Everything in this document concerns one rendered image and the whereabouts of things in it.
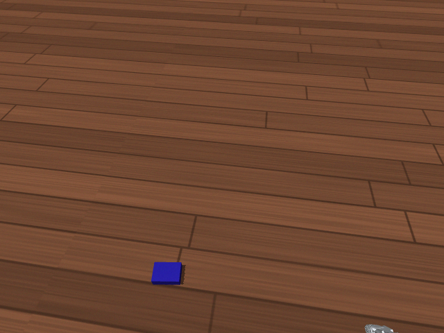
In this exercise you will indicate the small box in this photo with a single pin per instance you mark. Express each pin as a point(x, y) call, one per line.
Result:
point(167, 273)

